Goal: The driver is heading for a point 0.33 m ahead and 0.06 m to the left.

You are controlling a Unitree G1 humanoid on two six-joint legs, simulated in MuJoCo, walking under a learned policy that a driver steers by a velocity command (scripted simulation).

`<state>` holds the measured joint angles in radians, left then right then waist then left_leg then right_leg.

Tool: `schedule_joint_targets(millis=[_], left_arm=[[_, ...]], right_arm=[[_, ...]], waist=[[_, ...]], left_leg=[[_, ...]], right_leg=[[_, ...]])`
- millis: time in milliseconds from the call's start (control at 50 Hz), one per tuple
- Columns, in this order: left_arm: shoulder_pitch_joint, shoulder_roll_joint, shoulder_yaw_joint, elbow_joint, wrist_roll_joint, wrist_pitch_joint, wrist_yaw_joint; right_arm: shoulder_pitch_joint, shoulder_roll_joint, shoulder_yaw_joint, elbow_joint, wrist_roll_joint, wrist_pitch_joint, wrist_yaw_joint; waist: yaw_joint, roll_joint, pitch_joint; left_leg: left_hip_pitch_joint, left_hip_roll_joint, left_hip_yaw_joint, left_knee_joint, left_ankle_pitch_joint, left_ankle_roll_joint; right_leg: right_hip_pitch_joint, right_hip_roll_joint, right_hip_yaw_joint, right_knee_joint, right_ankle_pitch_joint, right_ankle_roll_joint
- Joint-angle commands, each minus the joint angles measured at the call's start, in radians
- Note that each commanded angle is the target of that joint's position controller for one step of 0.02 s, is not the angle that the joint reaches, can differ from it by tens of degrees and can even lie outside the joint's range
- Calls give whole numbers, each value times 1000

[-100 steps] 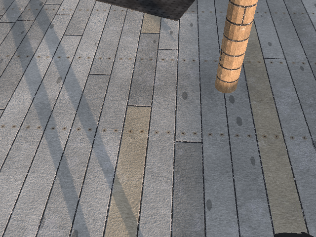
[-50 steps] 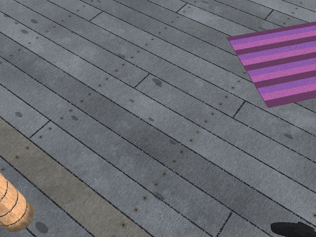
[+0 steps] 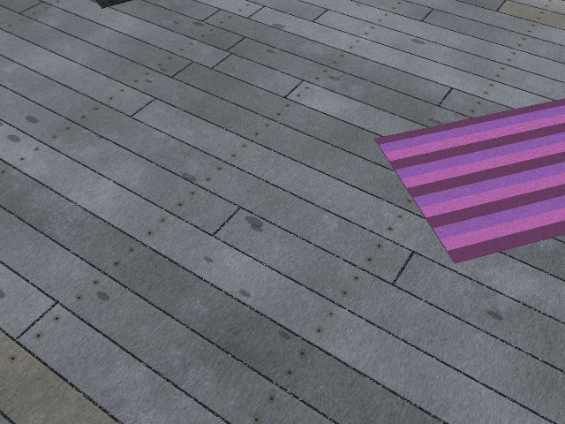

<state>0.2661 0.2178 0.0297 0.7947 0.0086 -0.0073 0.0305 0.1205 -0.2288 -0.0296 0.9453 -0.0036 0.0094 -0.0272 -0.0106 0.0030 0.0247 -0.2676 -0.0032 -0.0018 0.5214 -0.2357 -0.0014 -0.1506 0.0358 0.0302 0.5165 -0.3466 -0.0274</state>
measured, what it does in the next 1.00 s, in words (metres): stands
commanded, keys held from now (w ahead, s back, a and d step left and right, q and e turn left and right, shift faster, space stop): shift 1.00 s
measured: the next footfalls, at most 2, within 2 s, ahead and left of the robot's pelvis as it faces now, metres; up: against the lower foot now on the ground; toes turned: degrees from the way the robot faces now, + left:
left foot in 1.74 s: +0.17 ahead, +0.17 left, +0.00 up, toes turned +7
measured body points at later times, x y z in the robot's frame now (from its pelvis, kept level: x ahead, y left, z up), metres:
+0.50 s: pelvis +0.00 -0.01 +0.00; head +0.01 -0.01 +0.45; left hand +0.04 +0.24 -0.14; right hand +0.06 -0.26 -0.15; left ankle +0.03 +0.12 -0.73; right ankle -0.04 -0.10 -0.73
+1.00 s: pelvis +0.00 -0.01 +0.01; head +0.01 -0.01 +0.46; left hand +0.00 +0.23 -0.15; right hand +0.04 -0.26 -0.15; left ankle +0.03 +0.12 -0.73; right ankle -0.04 -0.10 -0.73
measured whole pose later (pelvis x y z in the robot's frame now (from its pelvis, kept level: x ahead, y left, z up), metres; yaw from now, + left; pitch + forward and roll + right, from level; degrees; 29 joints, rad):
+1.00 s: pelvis +0.00 -0.01 +0.01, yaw +1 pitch -1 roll +0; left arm 0.30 0.18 0.02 1.07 0.00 -0.02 0.03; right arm 0.18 -0.20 -0.04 1.12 0.00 0.01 -0.05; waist -0.01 0.01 0.03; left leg -0.24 0.01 -0.02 0.45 -0.20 -0.01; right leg -0.11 0.05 0.01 0.43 -0.30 -0.04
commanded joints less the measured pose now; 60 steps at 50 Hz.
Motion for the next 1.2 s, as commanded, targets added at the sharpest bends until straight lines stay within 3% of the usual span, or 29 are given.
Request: schedule_joint_targets(millis=[20,460,800,1200], left_arm=[[25,103,27,-29,-1,-13,4],[59,82,18,151,-4,-17,8],[89,62,6,239,-6,-16,6],[117,47,1,278,-8,-14,5]], right_arm=[[-19,-107,-24,-16,1,-7,-6],[14,-93,-29,122,2,-2,-22],[63,-76,-25,150,4,-2,-27],[108,-61,-20,158,7,-4,-29]], waist=[[-4,-3,-38],[-5,-8,3],[0,-7,16],[6,-6,26]], left_leg=[[123,52,-66,-55,215,33],[123,41,-53,-98,167,25],[122,36,-47,-106,173,22],[118,34,-44,-105,180,21]], right_leg=[[-90,-67,63,-103,271,-15],[-87,-60,48,-164,216,-16],[-86,-57,43,-180,223,-20],[-85,-53,37,-181,228,-22]])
